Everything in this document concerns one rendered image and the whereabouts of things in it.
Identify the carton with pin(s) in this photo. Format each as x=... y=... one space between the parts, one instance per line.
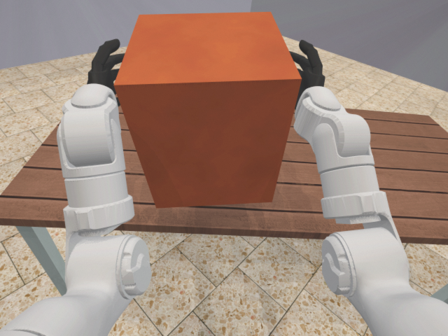
x=208 y=99

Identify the robot right upper arm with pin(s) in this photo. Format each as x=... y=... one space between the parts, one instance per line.
x=369 y=268

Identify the right robot hand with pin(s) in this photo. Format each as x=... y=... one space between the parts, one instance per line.
x=312 y=68

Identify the left robot hand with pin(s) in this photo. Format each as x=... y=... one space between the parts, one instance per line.
x=102 y=64

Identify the right robot forearm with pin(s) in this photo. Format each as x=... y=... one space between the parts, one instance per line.
x=341 y=144

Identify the robot left upper arm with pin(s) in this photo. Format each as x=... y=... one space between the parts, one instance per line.
x=103 y=275

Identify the table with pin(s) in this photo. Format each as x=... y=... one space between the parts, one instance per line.
x=410 y=154

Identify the left robot forearm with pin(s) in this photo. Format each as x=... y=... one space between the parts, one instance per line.
x=93 y=164

